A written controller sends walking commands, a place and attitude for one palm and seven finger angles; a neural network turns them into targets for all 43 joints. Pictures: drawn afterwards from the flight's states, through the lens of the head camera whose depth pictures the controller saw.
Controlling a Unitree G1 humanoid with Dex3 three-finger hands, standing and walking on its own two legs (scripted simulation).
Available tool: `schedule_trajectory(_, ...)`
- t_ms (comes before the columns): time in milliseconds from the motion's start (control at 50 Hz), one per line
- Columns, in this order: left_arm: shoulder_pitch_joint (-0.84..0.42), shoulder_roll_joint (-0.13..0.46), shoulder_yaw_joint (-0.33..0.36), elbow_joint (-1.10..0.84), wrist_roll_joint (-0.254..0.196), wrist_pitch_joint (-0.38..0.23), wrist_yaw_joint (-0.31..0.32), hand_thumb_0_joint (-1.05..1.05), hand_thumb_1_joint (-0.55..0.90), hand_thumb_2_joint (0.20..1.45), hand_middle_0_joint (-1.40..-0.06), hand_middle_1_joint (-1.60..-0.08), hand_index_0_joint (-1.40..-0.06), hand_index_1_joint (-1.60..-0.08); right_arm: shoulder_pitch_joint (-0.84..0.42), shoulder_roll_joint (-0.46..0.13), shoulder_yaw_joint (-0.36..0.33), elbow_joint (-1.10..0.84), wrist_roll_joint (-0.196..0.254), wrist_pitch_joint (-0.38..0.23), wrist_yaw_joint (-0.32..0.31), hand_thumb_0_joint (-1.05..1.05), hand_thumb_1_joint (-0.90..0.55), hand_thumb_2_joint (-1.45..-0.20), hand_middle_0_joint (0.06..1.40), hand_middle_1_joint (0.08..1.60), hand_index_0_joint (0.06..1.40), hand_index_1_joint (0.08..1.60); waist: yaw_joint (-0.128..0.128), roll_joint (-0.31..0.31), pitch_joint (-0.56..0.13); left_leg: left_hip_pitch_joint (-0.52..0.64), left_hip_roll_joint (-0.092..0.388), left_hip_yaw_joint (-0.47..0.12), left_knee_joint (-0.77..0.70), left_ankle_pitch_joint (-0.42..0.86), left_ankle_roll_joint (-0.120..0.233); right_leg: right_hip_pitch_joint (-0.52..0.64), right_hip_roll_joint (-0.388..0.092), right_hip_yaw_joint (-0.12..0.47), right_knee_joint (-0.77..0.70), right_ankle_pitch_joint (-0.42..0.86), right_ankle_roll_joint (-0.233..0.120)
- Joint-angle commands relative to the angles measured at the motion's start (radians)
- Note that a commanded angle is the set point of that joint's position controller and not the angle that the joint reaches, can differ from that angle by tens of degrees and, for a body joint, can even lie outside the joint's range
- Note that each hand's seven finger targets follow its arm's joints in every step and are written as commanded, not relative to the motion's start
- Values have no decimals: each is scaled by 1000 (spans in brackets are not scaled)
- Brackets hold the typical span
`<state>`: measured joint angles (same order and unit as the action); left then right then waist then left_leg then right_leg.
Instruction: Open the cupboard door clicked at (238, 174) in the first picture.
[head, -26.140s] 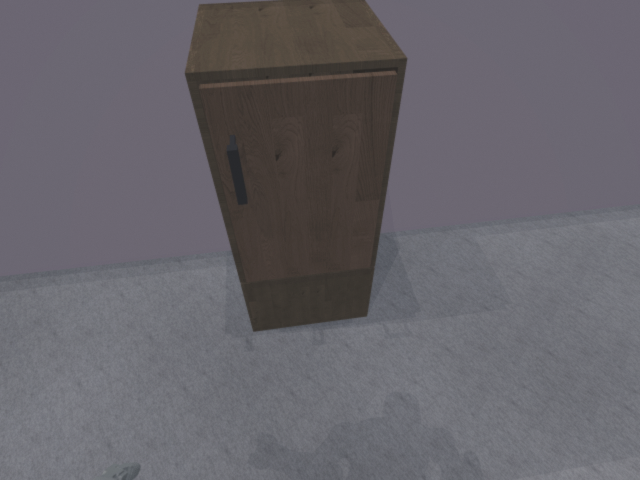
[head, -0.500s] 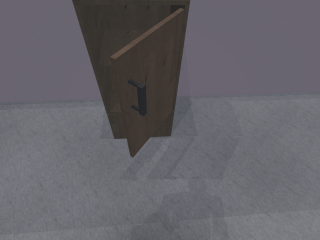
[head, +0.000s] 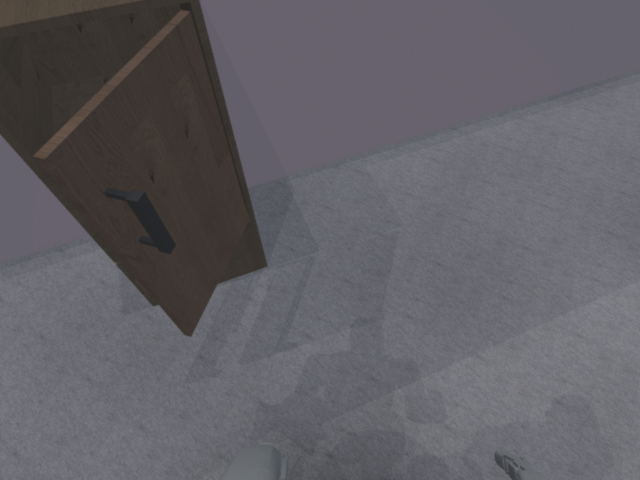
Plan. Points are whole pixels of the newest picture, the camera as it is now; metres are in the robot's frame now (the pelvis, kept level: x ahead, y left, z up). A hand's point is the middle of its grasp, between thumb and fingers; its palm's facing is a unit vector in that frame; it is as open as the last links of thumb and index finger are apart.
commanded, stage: walk to a spot facing it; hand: left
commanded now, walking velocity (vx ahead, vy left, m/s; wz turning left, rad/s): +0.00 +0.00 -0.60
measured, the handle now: (141, 221) +0.46 +0.33 -0.02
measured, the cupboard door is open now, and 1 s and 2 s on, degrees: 52 52 52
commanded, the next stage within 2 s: none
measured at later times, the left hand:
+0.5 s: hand (203, 443) +0.17 +0.19 -0.16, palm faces -0.29 -0.93 -0.23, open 7.4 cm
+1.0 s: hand (255, 434) +0.19 +0.12 -0.17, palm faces -0.47 -0.86 -0.17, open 7.4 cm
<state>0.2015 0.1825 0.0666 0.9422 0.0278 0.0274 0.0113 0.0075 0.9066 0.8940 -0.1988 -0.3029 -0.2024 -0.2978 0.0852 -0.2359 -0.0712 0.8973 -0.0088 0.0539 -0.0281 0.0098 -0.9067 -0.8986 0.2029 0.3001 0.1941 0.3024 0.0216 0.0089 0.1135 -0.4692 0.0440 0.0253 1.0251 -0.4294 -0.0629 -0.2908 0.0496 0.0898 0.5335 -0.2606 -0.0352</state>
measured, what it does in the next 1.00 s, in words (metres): steps on the spot, turning right: left foot, then right foot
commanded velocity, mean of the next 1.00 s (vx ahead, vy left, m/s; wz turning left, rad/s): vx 0.14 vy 0.00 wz -0.59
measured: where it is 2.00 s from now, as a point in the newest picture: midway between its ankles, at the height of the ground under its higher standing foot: (450, 408)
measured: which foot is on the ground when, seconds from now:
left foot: up 0.00-0.14, down 0.16-0.58, up 0.60-1.00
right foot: down 0.00-0.16, up 0.18-0.56, down 0.58-1.00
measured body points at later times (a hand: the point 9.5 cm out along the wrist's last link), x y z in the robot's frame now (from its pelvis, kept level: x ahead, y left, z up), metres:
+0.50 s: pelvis +0.01 +0.02 +0.00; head +0.07 +0.01 +0.45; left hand +0.19 +0.24 -0.14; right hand -0.03 -0.23 -0.14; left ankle +0.03 +0.13 -0.74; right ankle -0.03 -0.11 -0.69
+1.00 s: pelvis +0.09 -0.03 +0.00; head +0.12 -0.04 +0.45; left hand +0.21 +0.17 -0.15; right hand +0.05 -0.31 -0.12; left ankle +0.20 +0.04 -0.71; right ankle -0.03 -0.10 -0.74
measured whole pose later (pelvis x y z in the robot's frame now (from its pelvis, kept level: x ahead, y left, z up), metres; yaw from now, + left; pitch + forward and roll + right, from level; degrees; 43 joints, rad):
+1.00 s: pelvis +0.09 -0.03 +0.00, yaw -35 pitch +1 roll +0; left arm 0.33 0.18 0.07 0.98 0.03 -0.02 -0.02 0.01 0.90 0.89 -0.20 -0.30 -0.21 -0.30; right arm 0.13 -0.21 -0.07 0.88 -0.01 0.00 0.01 0.01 -0.91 -0.90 0.20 0.30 0.19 0.30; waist 0.05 -0.02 0.05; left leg -0.44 0.03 0.02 0.73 -0.34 -0.07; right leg -0.13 0.07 0.15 0.43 -0.31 -0.03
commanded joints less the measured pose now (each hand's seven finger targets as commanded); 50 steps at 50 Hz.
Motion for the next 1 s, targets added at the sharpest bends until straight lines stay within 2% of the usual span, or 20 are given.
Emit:
schedule_trajectory(0, 66, 221, 65, -65, 1, -15, 12, 0, 900, 900, -200, -300, -200, -300, -8, -41, -3, -88, 6, -31, -8, 0, -900, -900, 200, 300, 200, 300, 20, -141, -173, -30, -13, -28, -133, -16, 7, 211, -254, 306, -118, 555, -176)
schedule_trajectory(40, 54, 221, 68, -69, 3, -11, 11, 0, 900, 900, -200, -300, -200, -300, 8, -39, -5, -93, 11, -38, -12, 0, -900, -900, 200, 300, 200, 300, 13, -145, -172, 34, -22, -34, -237, -20, 14, 178, -250, 331, -102, 562, -170)
schedule_trajectory(100, -23, 204, 63, -94, -9, -2, 4, 0, 900, 900, -200, -300, -200, -300, 141, -57, -5, -54, 12, -51, -20, 0, -900, -900, 200, 300, 200, 300, -63, -93, -181, 320, -20, -34, -546, 191, 26, -25, -169, 288, -37, 380, -84)
schedule_trajectory(120, -16, 148, 53, -110, -17, 1, -1, 0, 900, 900, -200, -300, -200, -300, 178, -123, -14, -48, 1, -62, -26, 0, -900, -900, 200, 300, 200, 300, -76, 87, -194, 455, 138, -194, -693, 191, 73, -180, -55, 194, 68, 118, -28)
schedule_trajectory(140, 12, 107, 41, -123, -20, -1, -13, 0, 900, 900, -200, -300, -200, -300, 193, -215, -32, -64, -10, -64, -27, 0, -900, -900, 200, 300, 200, 300, -64, 370, -207, 505, 403, -448, -759, 337, 175, -311, 47, 15, 320, -345, 43)
schedule_trajectory(160, -38, 148, 44, -127, -8, 3, -18, 0, 900, 900, -200, -300, -200, -300, 204, -223, -24, -66, -19, -56, -32, 0, -900, -900, 200, 300, 200, 300, -85, 252, -153, 385, 468, -470, -752, 406, 255, -301, 3, 2, 514, -379, 58)
schedule_trajectory(180, -22, 153, 53, -125, -1, 4, -28, 0, 900, 900, -200, -300, -200, -300, 153, -183, -10, -87, -24, -57, -34, 0, -900, -900, 200, 300, 200, 300, -46, 162, -121, 306, 423, -388, -760, 403, 261, -290, -29, 2, 603, -309, 70)
schedule_trajectory(200, -15, 148, 61, -101, 8, 6, -34, 0, 900, 900, -200, -300, -200, -300, 118, -149, -1, -93, -26, -62, -35, 0, -900, -900, 200, 300, 200, 300, -19, 185, -100, 292, 347, -294, -735, 494, 224, -297, -31, -12, 662, -248, 79)
schedule_trajectory(260, -2, 122, 50, -91, -2, 15, -50, 0, 900, 900, -200, -300, -200, -300, 116, -117, 13, -98, -22, -64, -33, 0, -900, -900, 200, 300, 200, 300, -7, 163, -117, 335, 248, -71, -674, 658, 171, -299, -57, -69, 699, -149, 98)
schedule_trajectory(420, -121, 90, 21, -128, -9, 12, -56, 0, 900, 900, -200, -300, -200, -300, 249, -156, -10, -36, -25, -57, -17, 0, -900, -900, 200, 300, 200, 300, -71, 198, -135, 413, 284, 36, -623, 687, 179, -184, -73, -173, 307, -174, 82)
schedule_trajectory(500, -61, 116, 26, -111, -10, 3, -51, 0, 900, 900, -200, -300, -200, -300, 220, -177, -21, -37, -21, -51, -7, 0, -900, -900, 200, 300, 200, 300, -31, 175, -149, 332, 299, 73, -529, 590, 134, 9, -55, -193, 61, -60, 43)
schedule_trajectory(520, 17, 145, 35, -88, -9, -3, -45, 0, 900, 900, -200, -300, -200, -300, 195, -174, -23, -45, -15, -49, -4, 0, -900, -900, 200, 300, 200, 300, 17, 94, -184, 249, 272, 104, -416, 486, 91, 165, -72, -165, -74, 80, 24)
schedule_trajectory(540, 93, 257, 53, -66, 3, -19, -30, 0, 900, 900, -200, -300, -200, -300, 192, -112, -13, -70, 1, -45, 5, 0, -900, -900, 200, 300, 200, 300, 49, -180, -239, 52, 158, 198, -178, 212, 25, 353, -281, 112, -168, 319, -54)
schedule_trajectory(560, 155, 333, 69, -43, -8, -20, -13, 0, 900, 900, -200, -300, -200, -300, 112, -68, 4, -116, -2, -37, 6, 0, -900, -900, 200, 300, 200, 300, 91, -337, -217, -137, 37, 139, 34, -263, -8, 364, -450, 350, -179, 563, -163)
schedule_trajectory(580, 159, 319, 65, -45, -16, -18, 0, 0, 900, 900, -200, -300, -200, -300, 96, -90, 2, -113, -3, -27, 2, 0, -900, -900, 200, 300, 200, 300, 91, -284, -196, -181, 61, 7, 125, -223, 8, 333, -440, 334, -196, 371, -204)
schedule_trajectory(620, 20, 243, 55, -84, -13, -12, 7, 0, 900, 900, -200, -300, -200, -300, 96, -94, -8, -88, -9, -20, 14, 0, -900, -900, 200, 300, 200, 300, 29, -275, -107, -205, 83, -15, 154, -58, 0, 197, -321, 296, -273, -72, -164)
schedule_trajectory(720, 33, 211, 45, -78, -9, -45, -6, 0, 900, 900, -200, -300, -200, -300, 90, -78, -15, -62, -18, -33, 32, 0, -900, -900, 200, 300, 200, 300, 1, -147, -87, -134, 54, 9, 32, 91, -19, 155, -243, 214, -283, -23, -146)
schedule_trajectory(900, 132, 215, 57, -43, -3, -68, -19, 0, 900, 900, -200, -300, -200, -300, -39, -59, -14, -127, -7, -82, 34, 0, -900, -900, 200, 300, 200, 300, 39, -143, -58, -121, 4, -12, -232, 72, -6, 213, -253, 343, -276, -11, -191)
schedule_trajectory(940, 113, 213, 60, -46, 1, -68, -19, 0, 900, 900, -200, -300, -200, -300, -15, -56, -14, -130, -3, -94, 32, 0, -900, -900, 200, 300, 200, 300, 20, -163, -63, -14, -11, -16, -330, 61, 5, 160, -246, 350, -239, 7, -181)
schedule_trajectory(980, 50, 197, 61, -62, -7, -65, -21, 0, 900, 900, -200, -300, -200, -300, 111, -73, -15, -87, -3, -109, 20, 0, -900, -900, 200, 300, 200, 300, -52, -115, -86, 293, -33, -1, -525, 171, 10, -36, -179, 286, -146, -18, -131)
